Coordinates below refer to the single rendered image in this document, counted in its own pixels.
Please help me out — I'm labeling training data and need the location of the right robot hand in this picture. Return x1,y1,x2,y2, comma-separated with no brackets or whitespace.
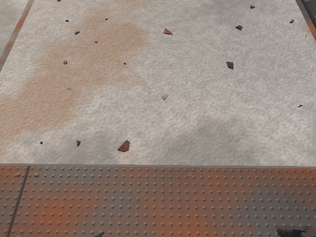
276,225,316,237

